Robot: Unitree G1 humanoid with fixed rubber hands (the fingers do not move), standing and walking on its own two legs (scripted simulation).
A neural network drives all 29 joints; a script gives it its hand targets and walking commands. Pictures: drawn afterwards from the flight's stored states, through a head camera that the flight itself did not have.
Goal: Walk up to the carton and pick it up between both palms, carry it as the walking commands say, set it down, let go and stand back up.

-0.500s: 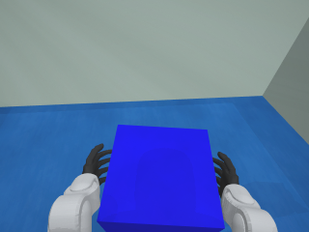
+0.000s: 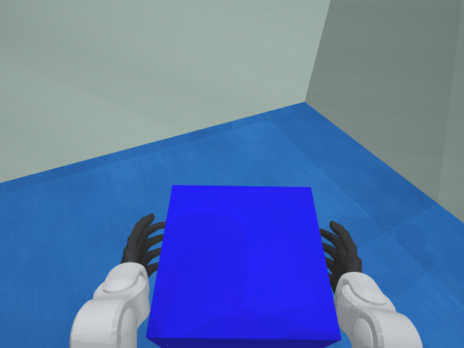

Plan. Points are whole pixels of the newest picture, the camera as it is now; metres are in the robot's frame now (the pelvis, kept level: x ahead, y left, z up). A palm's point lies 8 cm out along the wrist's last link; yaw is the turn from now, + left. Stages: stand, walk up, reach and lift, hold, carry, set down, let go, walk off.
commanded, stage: carry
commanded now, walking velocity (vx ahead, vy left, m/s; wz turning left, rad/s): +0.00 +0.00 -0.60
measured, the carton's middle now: (239, 279) +0.25 +0.00 +0.03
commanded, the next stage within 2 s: none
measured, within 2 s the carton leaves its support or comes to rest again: neither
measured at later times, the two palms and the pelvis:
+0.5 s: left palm (222, 285) +0.21 +0.03 +0.08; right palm out of the picture +0.10 -0.25 +0.08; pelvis -0.06 -0.03 +0.00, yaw -19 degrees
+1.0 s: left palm (287, 311) +0.18 -0.06 +0.10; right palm out of the picture -0.01 -0.29 +0.10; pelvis -0.11 -0.03 +0.00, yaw -38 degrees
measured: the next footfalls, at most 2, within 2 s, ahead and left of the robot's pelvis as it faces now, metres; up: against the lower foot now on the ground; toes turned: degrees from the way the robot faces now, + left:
left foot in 0.02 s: +0.06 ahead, +0.10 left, +0.00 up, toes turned +8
right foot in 0.38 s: -0.03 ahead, -0.16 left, +0.00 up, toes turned -24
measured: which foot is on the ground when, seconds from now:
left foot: up 0.00-0.00, down 0.02-0.38, up 0.40-0.64, down 0.66-1.00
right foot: down 0.00-0.04, up 0.06-0.36, down 0.38-0.68, up 0.70-0.98, down 1.00-1.00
